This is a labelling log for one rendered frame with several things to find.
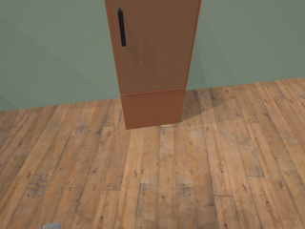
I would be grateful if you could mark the cupboard door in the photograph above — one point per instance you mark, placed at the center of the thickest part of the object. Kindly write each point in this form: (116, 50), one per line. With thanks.
(159, 36)

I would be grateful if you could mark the handle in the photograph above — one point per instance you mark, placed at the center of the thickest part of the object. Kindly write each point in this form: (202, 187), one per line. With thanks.
(121, 27)

